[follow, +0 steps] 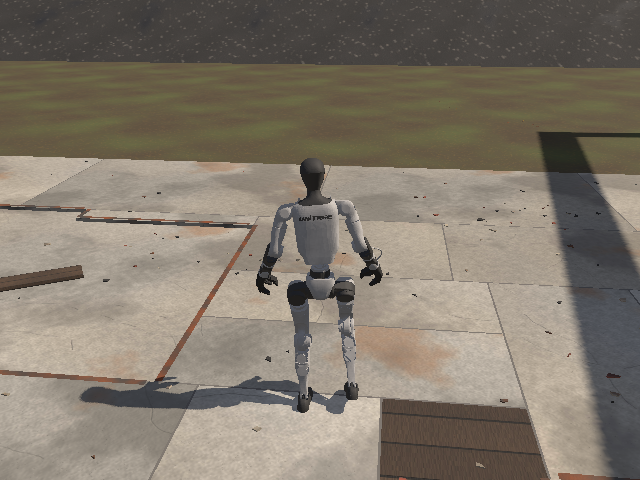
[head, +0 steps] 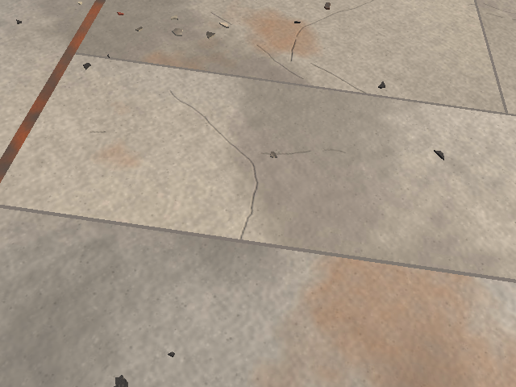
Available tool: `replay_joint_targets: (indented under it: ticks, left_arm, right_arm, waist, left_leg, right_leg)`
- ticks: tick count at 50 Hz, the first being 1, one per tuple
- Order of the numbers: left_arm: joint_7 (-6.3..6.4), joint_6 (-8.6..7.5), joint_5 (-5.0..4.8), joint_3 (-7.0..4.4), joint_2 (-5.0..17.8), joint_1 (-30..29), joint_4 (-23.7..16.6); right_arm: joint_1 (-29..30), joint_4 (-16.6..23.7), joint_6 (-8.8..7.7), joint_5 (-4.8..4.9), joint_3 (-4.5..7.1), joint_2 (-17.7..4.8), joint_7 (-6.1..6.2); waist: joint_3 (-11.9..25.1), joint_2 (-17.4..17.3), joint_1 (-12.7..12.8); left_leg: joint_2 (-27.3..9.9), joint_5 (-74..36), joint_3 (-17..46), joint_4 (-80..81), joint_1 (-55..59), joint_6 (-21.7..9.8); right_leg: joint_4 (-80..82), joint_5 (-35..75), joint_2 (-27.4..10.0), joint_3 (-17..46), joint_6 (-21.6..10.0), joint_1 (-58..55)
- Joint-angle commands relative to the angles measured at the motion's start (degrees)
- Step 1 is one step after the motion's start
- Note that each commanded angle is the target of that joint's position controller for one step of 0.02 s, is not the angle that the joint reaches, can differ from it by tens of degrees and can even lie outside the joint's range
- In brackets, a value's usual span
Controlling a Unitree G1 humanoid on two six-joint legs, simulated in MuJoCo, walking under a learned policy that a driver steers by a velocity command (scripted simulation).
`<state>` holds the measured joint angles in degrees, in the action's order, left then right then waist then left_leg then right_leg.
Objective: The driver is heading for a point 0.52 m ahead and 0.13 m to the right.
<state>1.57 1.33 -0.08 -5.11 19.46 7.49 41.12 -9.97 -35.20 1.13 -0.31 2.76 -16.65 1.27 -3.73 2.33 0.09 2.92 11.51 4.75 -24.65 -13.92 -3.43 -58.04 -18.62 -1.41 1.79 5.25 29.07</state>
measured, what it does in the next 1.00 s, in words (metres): walks ahead, turning right: right foot, then right foot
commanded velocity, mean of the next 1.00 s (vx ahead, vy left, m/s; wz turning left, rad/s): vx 0.25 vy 0.00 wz -0.25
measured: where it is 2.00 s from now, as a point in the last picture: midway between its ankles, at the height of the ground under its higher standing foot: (355, 361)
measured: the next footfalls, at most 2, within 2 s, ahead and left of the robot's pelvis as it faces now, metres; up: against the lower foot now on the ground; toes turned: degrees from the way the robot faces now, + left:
right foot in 0.18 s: +0.05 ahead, -0.15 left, +0.00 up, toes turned -3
right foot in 0.78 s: +0.23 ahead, -0.27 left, +0.00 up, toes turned -24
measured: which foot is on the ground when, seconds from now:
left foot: down 0.00-0.80, up 0.82-1.00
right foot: up 0.00-0.16, down 0.18-0.38, up 0.40-0.76, down 0.78-1.00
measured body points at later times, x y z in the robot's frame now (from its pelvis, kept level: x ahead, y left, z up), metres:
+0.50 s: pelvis +0.04 -0.02 -0.01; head +0.06 -0.02 +0.44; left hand +0.25 +0.22 -0.10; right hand +0.06 -0.32 -0.12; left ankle +0.01 +0.08 -0.75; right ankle +0.01 -0.16 -0.69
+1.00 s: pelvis +0.23 -0.18 +0.00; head +0.24 -0.20 +0.45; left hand +0.42 +0.03 -0.10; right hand +0.23 -0.48 -0.12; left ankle +0.30 -0.02 -0.65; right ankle +0.20 -0.25 -0.75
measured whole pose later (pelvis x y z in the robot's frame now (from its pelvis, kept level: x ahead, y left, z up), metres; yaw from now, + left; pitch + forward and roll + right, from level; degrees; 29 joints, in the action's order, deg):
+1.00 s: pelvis +0.23 -0.18 +0.00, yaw -19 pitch +0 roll -1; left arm -1.7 -4.8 0.6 -2.8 14.7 15.9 40.0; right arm -15.0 -44.8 -2.8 2.0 3.5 -18.4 -0.1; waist -2.3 -2.6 0.1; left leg -6.3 11.9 3.9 -65.7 -34.7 0.6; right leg -21.0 -11.8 2.4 -6.3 -4.0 9.9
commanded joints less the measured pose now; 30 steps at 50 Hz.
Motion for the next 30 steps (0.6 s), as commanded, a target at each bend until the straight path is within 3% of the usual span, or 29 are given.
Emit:
replay_joint_targets:
  ticks: [1, 4, 7, 8, 9, 10, 11, 12, 14, 15, 17, 18, 19, 20, 21, 22, 24, 27, 30]
  left_arm:
    - [-0.49, -0.49, -0.03, 0.45, 1.35, -0.37, -2.92]
    - [-0.91, -0.54, -0.41, 0.62, 2.43, -0.82, -3.02]
    - [-0.82, -0.92, -0.57, 0.46, 3.74, 0.7, -3.05]
    - [-0.8, -1.17, -0.14, 0.54, 4.22, 0.99, -3.28]
    - [-0.67, -1.35, 0.19, 0.31, 6.05, 1.02, -3.87]
    - [-0.51, -1.4, -0.03, -0.38, 9.19, 0.85, -4.35]
    - [-0.7, -1.33, -0.95, -0.79, 9.14, 1.53, -3.9]
    - [-0.85, -1.32, -1.18, -0.73, 8.05, 1.77, -4.19]
    - [-0.67, -1.37, -0.78, -0.54, 7.16, 1.96, -4.79]
    - [-0.53, -1.37, -0.84, -0.51, 6.81, 3.41, -4.59]
    - [-0.45, -1.35, -1.2, -0.42, 6.34, 4.52, -4.89]
    - [-0.46, -1.38, -1.29, -0.26, 5.9, 2.93, -5.95]
    - [-0.42, -1.53, -1.5, 0.1, 4.96, -1.26, -8.01]
    - [-0.3, -1.77, -1.8, 0.74, 2.5, -4.53, -10.19]
    - [-0.19, -1.98, -1.63, 0.68, 3.01, -5.99, -11.85]
    - [-0.27, -2.16, -1.72, 0.0, 4.87, -3.81, -11.45]
    - [-1.1, -2.47, -1.87, -0.12, 4.35, -0.16, -10.05]
    - [-2.57, -3.06, -1.7, 0.58, 2.47, -2.58, -10.73]
    - [-3.76, -3.15, -1.64, 1.92, -0.29, -5.83, -12.43]
  right_arm:
    - [2.03, 2.4, -1.02, -0.88, 0.78, -5.02, 0.22]
    - [1.66, 0.24, -1.19, -1.7, 0.58, -5.75, -0.62]
    - [3.47, -1.08, -1.13, -0.63, 1.0, -7.55, -0.86]
    - [2.23, -1.91, -1.16, -0.21, 1.15, -7.78, -0.71]
    - [0.84, -2.3, -1.4, -0.41, 1.3, -7.72, -0.4]
    - [-1.41, -2.13, -1.68, -1.12, 1.68, -8.11, -0.19]
    - [-0.49, -1.86, -1.7, -1.31, 1.74, -7.6, 0.18]
    - [1.34, -1.59, -1.46, -1.13, 1.84, -7.09, 0.54]
    - [2.76, -0.9, -0.58, -0.67, 2.01, -5.01, 0.99]
    - [2.27, -0.3, -0.36, -0.72, 1.99, -3.91, 0.8]
    - [1.24, 0.25, -1.08, -0.29, 2.15, -2.97, -0.31]
    - [-0.24, -0.18, -1.83, 0.04, 2.49, -3.67, -0.81]
    - [-4.0, -1.12, -2.7, 0.25, 3.16, -5.59, -1.01]
    - [-9.59, -2.87, -3.56, 0.28, 4.11, -9.04, -1.16]
    - [-9.99, -3.64, -4.51, -0.52, 4.6, -11.13, -1.5]
    - [-8.84, -3.25, -5.29, -0.51, 3.91, -9.09, -1.16]
    - [-5.69, -2.94, -5.88, 0.72, 3.1, -6.82, -0.54]
    - [-6.39, -3.8, -6.11, -0.18, 3.03, -7.22, -0.23]
    - [-8.2, -5.39, -5.89, 0.14, 3.31, -8.88, -0.34]
  waist:
    - [8.64, -10.39, -0.78]
    - [5.64, -10.8, -2.06]
    - [3.2, -8.98, -0.27]
    - [3.12, -7.27, 0.16]
    - [4.18, -4.67, -0.4]
    - [5.27, 0.46, -2.75]
    - [6.4, 3.98, -2.22]
    - [6.3, 5.19, -1.18]
    - [6.53, 8.22, -0.81]
    - [7.88, 9.19, -0.89]
    - [6.81, 8.04, -1.59]
    - [4.4, 4.93, -2.77]
    - [1.97, 0.21, -5.44]
    - [1.51, -6.98, -7.22]
    - [-0.95, -10.23, -6.64]
    - [-1.41, -6.65, -4.66]
    - [-1.55, -6.7, -2.54]
    - [-1.05, -6.24, -3.99]
    - [-0.4, -6.25, -5.63]
  left_leg:
    - [-12.65, -15.91, 7.87, 5.61, 6.5, -8.34]
    - [-13.32, -7.93, 8.65, 6.87, 2.55, -8.93]
    - [-13.49, -6.33, 9.37, 4.58, 1.66, -8.13]
    - [-12.69, -7.21, 8.76, 3.43, 2.14, -6.66]
    - [-11.06, -6.25, 7.47, 1.17, 2.67, -4.56]
    - [-7.22, -3.58, 4.21, -1.34, 2.12, -2.44]
    - [-4.0, -2.7, -0.1, -3.36, 2.78, -0.38]
    - [-2.23, -1.87, -3.06, -6.38, 3.32, 1.04]
    - [-0.82, 0.42, -4.86, -10.73, 1.55, 2.03]
    - [0.09, 7.55, -5.06, -11.25, 0.57, 1.89]
    - [-0.22, 18.81, -3.54, -9.38, -0.77, 0.05]
    - [-2.56, 21.43, -0.78, -5.17, 1.54, -1.56]
    - [-7.4, 24.64, 5.0, 1.85, 8.46, -3.92]
    - [-16.76, 30.51, 18.85, 10.48, 15.75, -7.84]
    - [-26.33, 29.11, 30.6, 15.01, 15.86, -12.6]
    - [-27.45, 26.25, 30.28, 14.44, 14.93, -14.09]
    - [-23.16, 18.95, 19.7, 14.9, 16.31, -10.65]
    - [-18.18, 1.54, 4.5, 16.32, 14.7, -7.29]
    - [-16.54, -4.91, -3.85, 15.73, 13.97, -6.44]
  right_leg:
    - [9.92, 1.76, -2.73, 0.71, 0.4, -5.0]
    - [17.42, -0.39, -2.47, -0.56, -0.44, -10.83]
    - [26.65, 3.1, -1.19, -1.86, -2.25, -13.4]
    - [31.25, 9.84, -1.29, -1.26, -3.07, -14.85]
    - [31.38, 20.33, -3.02, 1.55, -4.04, -16.43]
    - [28.38, 29.73, -4.96, 4.2, -5.77, -16.98]
    - [28.67, 27.67, -5.28, 6.58, -8.25, -15.35]
    - [30.52, 24.43, -6.14, 9.35, -9.72, -13.58]
    - [32.82, 22.04, -8.62, 15.56, -12.35, -12.86]
    - [33.72, 14.2, -8.99, 18.06, -13.76, -13.58]
    - [35.16, -8.65, -8.41, 20.83, -14.78, -11.03]
    - [34.08, -17.95, -6.48, 19.26, -13.45, -5.55]
    - [28.57, -19.46, -2.6, 13.94, -10.37, 4.33]
    - [15.17, -14.66, 2.57, 6.04, -7.16, 14.01]
    - [2.81, -14.09, 1.02, 5.29, -6.55, 20.33]
    - [-3.81, -11.75, -0.99, 7.82, -6.59, 22.26]
    - [-6.37, -4.43, -3.21, 7.96, -5.76, 23.32]
    - [-2.56, 4.57, -4.15, 3.47, -3.75, 19.18]
    - [6.61, 9.23, -4.3, -0.17, -2.94, 14.29]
